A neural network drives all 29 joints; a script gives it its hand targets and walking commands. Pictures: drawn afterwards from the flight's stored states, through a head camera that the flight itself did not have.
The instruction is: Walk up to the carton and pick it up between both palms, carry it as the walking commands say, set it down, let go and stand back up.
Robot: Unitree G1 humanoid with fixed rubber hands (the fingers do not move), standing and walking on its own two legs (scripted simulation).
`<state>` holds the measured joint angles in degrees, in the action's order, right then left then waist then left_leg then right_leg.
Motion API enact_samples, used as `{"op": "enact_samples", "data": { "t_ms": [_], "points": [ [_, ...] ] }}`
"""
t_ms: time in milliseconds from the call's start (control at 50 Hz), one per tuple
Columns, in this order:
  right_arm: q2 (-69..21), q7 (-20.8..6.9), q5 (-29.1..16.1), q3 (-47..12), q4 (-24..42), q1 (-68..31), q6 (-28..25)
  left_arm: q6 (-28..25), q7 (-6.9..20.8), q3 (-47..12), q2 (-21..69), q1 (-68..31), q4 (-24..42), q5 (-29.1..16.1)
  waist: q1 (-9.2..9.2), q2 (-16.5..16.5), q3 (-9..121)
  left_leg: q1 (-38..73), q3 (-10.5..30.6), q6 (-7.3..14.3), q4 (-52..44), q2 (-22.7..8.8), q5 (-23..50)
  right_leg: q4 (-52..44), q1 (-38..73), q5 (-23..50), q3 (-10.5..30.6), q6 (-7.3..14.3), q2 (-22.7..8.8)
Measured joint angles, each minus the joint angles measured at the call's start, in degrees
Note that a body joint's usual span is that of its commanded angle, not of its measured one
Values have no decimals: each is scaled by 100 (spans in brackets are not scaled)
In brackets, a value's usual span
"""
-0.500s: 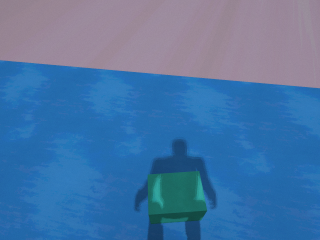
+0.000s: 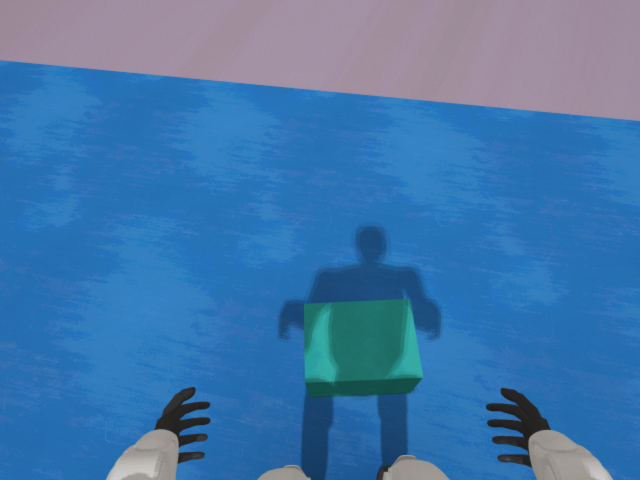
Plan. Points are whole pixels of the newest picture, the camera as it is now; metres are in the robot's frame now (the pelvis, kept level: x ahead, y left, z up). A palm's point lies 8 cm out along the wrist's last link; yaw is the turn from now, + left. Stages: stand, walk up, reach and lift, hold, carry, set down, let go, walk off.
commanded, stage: reach and lift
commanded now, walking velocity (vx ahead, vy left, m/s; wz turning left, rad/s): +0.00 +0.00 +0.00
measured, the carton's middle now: (358, 350) +0.44 -0.05 -0.65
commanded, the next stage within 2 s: none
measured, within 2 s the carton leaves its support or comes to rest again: neither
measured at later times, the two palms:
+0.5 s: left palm (196, 406) +0.21 +0.22 -0.14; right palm (515, 393) +0.23 -0.25 -0.15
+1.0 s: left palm (223, 319) +0.36 +0.21 -0.18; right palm (494, 305) +0.38 -0.27 -0.18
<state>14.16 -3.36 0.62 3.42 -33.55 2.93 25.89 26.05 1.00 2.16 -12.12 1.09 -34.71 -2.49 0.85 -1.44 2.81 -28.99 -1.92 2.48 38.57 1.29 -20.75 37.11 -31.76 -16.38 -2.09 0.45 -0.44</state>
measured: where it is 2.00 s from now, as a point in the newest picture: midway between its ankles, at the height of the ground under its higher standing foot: outside the picture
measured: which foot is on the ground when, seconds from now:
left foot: down 0.00-1.00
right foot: down 0.00-1.00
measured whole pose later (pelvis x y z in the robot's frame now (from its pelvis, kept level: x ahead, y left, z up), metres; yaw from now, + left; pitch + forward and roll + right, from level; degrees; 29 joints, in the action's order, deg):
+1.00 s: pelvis -0.07 -0.04 -0.08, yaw +2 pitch +35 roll +2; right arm 20.4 -3.3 -3.0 12.3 -51.1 -49.6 10.7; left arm 10.1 1.6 14.9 -16.2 -47.2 -48.4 -4.4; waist 0.4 0.3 1.5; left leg -75.0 -1.4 -0.2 61.5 0.9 -21.6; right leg 61.1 -78.3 -17.9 -3.0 3.3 -1.0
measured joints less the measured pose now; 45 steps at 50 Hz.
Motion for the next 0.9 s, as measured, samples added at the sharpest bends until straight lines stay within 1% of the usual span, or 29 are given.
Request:
{"op": "enact_samples", "data": {
  "t_ms": [80, 160, 240, 320, 420, 540, 720, 900],
  "points": [
    [-254, -65, 216, 117, 239, 238, -369, -367, 118, 174, 124, 309, 225, 160, -4, 43, 112, -564, 54, -48, 337, -17, -64, 317, -541, -78, -49, 23, 5],
    [-335, -38, 220, 248, 421, 129, -563, -588, 173, 282, 150, 196, 392, 264, 1, 73, 61, -1133, 72, -90, 823, -24, -155, 814, -1111, -182, -77, 58, -7],
    [-259, 2, 105, 331, 564, -280, -473, -540, 211, 309, 38, -204, 525, 206, -4, 93, -144, -1485, 59, -120, 1226, -35, -199, 1233, -1479, -227, -73, 91, -12],
    [-157, 18, -42, 345, 558, -873, -241, -359, 257, 387, -101, -805, 454, 114, 0, 133, -395, -1676, 27, -138, 1539, -52, -221, 1573, -1700, -248, -50, 126, -7],
    [-102, 68, -137, 362, 270, -1740, -55, -211, 296, 504, -211, -1679, 88, 34, 16, 153, -663, -1894, 24, -171, 1828, -67, -220, 1878, -1932, -253, -55, 168, -5],
    [-45, 165, -146, 442, -237, -2791, -122, -300, 284, 689, -254, -2658, -421, -37, 26, 154, -823, -2353, 53, -211, 2048, -64, -165, 2105, -2386, -213, -91, 210, -21],
    [153, 228, -228, 632, -923, -4028, -599, -748, 185, 924, -331, -3799, -914, -89, -11, 160, -788, -3254, 88, -256, 2213, -44, -87, 2285, -3281, -156, -130, 266, -52],
    [449, 99, -307, 806, -1472, -4831, -1244, -1335, 102, 1138, -356, -4481, -1194, -150, -38, 160, -395, -4139, 63, -272, 2297, -52, -107, 2384, -4184, -170, -105, 279, -46]
  ]
}}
